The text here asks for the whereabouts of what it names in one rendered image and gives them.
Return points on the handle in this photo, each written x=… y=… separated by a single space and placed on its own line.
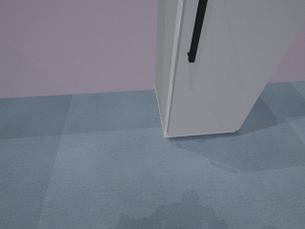
x=198 y=23

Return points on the fridge door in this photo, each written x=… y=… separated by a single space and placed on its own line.
x=240 y=45

